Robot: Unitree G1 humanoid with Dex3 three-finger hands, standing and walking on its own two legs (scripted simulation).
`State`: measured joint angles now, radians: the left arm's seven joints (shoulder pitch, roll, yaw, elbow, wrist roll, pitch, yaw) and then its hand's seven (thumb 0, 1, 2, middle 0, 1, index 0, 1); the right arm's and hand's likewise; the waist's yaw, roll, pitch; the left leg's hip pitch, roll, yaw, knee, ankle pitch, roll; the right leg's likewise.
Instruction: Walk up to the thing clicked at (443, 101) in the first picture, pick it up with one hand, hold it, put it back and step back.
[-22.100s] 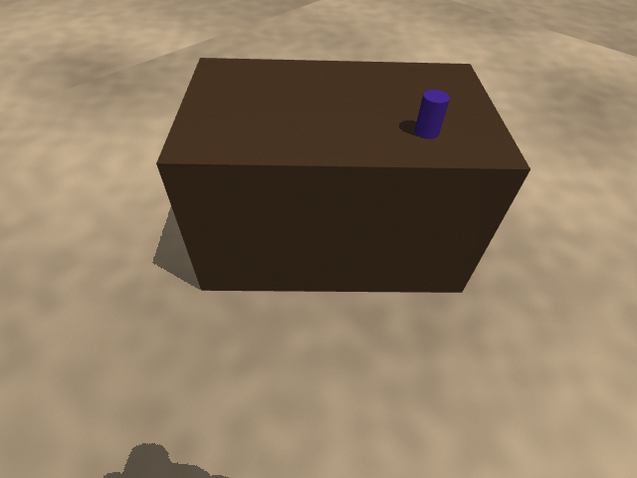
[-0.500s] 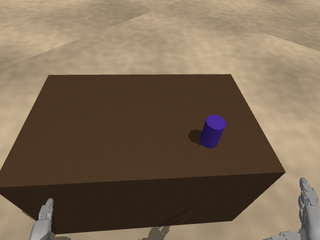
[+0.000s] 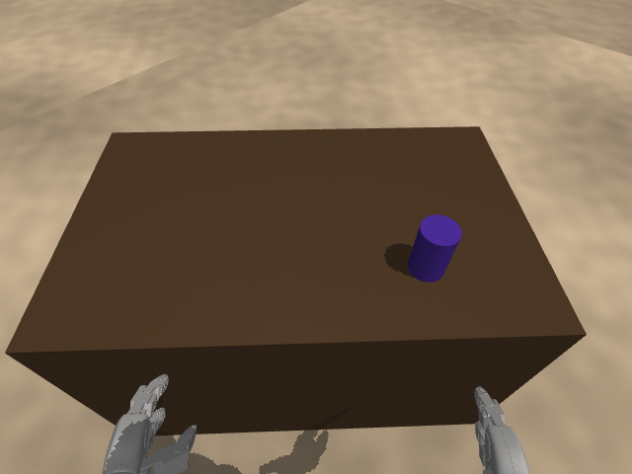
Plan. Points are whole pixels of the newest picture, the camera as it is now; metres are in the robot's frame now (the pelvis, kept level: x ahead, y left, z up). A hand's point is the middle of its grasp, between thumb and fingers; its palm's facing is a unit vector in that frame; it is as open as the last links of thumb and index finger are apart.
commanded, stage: home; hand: right
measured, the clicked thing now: (432, 249) +0.51 -0.21 -0.10
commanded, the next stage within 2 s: none
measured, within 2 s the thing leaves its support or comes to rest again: neither
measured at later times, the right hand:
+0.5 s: hand out of the picture +0.15 -0.22 -0.12, palm faces -0.04 +0.94 -0.35, open 17.5 cm
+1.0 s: hand out of the picture +0.06 -0.26 -0.13, palm faces -0.05 +0.92 -0.38, open 17.5 cm
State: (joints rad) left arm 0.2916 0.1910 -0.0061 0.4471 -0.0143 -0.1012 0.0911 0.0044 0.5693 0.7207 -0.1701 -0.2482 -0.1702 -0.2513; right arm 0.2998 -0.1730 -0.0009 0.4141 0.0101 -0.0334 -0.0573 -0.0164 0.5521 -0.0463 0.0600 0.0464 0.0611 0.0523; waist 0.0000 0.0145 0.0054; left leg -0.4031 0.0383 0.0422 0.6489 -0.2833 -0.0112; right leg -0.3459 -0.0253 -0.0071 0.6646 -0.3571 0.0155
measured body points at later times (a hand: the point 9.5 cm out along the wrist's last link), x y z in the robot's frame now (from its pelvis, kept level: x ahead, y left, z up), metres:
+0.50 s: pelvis +0.02 +0.00 +0.00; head +0.03 +0.00 +0.45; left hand +0.14 +0.26 -0.11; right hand +0.15 -0.27 -0.09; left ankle +0.03 +0.13 -0.72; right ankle -0.01 -0.13 -0.72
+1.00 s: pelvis +0.00 +0.00 +0.02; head -0.01 +0.01 +0.47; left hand +0.05 +0.30 -0.12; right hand +0.06 -0.31 -0.10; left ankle +0.03 +0.13 -0.72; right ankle -0.01 -0.13 -0.72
